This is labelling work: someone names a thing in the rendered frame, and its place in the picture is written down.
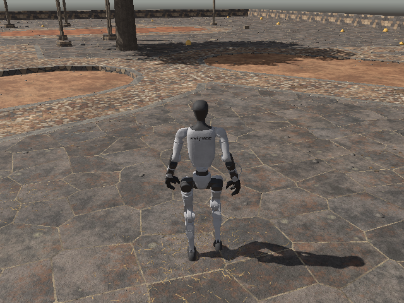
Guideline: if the left robot forearm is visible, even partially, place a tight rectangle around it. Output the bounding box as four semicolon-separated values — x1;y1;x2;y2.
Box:
166;153;178;178

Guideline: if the left robot upper arm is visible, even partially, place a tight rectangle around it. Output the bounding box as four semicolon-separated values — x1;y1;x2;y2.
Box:
171;128;188;163

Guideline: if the right robot upper arm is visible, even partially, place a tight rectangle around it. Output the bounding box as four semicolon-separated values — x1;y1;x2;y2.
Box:
214;127;231;163

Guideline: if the right robot forearm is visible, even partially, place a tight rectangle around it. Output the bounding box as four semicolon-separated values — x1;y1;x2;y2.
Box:
225;153;239;182

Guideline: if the right robot foot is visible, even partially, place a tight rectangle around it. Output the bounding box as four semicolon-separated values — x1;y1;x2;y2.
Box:
213;240;223;251

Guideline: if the right robot hand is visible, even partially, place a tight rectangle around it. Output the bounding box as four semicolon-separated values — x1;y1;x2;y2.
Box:
226;180;241;196

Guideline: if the humanoid robot torso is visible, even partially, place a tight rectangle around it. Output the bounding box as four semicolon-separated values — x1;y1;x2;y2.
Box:
187;126;216;189

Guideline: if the left robot hand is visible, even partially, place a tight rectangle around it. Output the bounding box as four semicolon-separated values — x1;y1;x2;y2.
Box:
165;176;180;190

